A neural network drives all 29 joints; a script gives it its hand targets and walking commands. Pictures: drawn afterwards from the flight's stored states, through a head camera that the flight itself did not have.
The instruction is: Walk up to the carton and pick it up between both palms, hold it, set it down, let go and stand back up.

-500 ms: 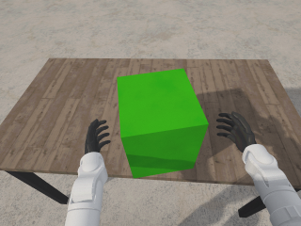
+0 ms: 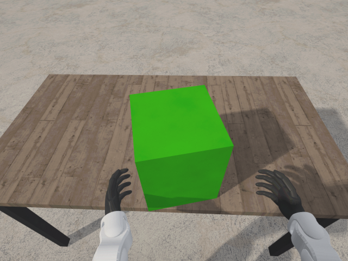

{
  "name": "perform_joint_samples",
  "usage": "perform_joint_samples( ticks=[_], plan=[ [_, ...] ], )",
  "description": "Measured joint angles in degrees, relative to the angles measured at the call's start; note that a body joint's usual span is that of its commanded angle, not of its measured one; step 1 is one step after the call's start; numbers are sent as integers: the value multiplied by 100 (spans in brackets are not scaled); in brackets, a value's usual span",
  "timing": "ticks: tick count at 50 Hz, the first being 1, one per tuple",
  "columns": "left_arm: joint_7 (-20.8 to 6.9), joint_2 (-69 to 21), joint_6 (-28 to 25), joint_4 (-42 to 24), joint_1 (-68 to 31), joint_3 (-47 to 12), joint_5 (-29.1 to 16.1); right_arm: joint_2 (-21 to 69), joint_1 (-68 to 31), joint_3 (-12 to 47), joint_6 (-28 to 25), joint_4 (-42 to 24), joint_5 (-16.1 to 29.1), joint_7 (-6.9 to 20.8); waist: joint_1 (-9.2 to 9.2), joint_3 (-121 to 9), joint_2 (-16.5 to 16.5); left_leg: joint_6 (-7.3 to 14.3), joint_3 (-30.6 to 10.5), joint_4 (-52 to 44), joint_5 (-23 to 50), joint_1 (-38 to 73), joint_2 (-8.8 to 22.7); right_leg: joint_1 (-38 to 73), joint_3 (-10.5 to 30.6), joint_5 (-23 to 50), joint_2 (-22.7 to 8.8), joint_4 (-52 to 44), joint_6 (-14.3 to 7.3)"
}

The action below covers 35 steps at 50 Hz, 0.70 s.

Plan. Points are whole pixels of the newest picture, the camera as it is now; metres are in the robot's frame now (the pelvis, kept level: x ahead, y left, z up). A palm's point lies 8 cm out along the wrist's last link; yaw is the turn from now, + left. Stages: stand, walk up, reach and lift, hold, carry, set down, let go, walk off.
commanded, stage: set down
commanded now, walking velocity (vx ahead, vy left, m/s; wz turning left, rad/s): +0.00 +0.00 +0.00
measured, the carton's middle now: (175, 149) +0.42 +0.06 +0.01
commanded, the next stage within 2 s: let go in 1.62 s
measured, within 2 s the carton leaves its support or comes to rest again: neither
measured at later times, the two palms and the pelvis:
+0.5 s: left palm (110, 229) +0.21 +0.20 -0.04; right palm (290, 237) +0.23 -0.21 -0.05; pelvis +0.01 +0.01 +0.00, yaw +0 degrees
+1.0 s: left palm (92, 244) +0.18 +0.24 -0.06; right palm (280, 253) +0.20 -0.19 -0.06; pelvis +0.03 +0.03 +0.00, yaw +1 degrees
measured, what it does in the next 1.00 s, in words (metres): stands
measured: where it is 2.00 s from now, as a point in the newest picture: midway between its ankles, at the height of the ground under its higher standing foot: outside the picture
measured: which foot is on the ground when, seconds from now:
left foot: down 0.00-1.00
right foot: down 0.00-1.00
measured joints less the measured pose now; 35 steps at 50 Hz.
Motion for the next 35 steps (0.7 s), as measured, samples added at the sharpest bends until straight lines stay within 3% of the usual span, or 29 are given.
perform_joint_samples(
  ticks=[5, 13, 21, 35],
  plan=[
    [76, 100, -375, 255, 158, -141, -93, 76, 168, 17, -301, 191, 37, 51, -20, -14, -14, -23, -13, 160, -84, -90, 6, -80, -5, -76, 7, 140, -11],
    [-53, 53, -898, 533, 486, -182, 44, 36, 451, 204, -844, 641, 143, 116, -46, 9, 73, -14, -51, 286, -191, -14, -21, 26, -26, -176, -15, 231, 6],
    [-64, 202, -1290, 909, 674, -185, -133, 103, 806, 228, -1087, 656, 88, 131, -102, 32, 32, 12, -48, 500, -322, -108, -72, -93, -10, -341, -60, 503, 37],
    [-401, 542, -1122, 1122, 1006, -207, -72, 311, 1212, 150, -888, 652, -296, 25, -145, -28, -52, 80, -50, 245, -359, 346, -114, 440, 23, -292, -93, 89, 106]
  ],
)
